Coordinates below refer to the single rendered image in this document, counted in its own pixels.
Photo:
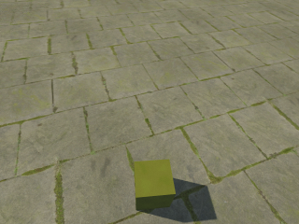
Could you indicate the carton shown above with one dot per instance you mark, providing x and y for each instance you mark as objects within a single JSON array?
[{"x": 154, "y": 184}]

